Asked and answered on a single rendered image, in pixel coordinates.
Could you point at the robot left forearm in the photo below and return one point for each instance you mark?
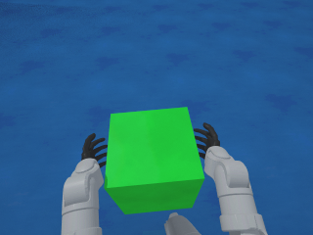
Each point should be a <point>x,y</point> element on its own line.
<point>80,204</point>

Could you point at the carton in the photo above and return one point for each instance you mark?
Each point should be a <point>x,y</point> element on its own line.
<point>153,162</point>

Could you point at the right robot hand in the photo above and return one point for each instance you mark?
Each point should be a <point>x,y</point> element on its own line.
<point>212,138</point>

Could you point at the left robot hand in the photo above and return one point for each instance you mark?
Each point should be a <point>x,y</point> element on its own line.
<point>88,151</point>

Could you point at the right robot thigh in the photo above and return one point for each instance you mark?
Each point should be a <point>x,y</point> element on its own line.
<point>180,225</point>

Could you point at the robot right forearm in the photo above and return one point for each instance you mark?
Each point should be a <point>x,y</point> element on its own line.
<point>239,214</point>

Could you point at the right robot shin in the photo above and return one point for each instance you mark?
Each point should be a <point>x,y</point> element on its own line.
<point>173,214</point>

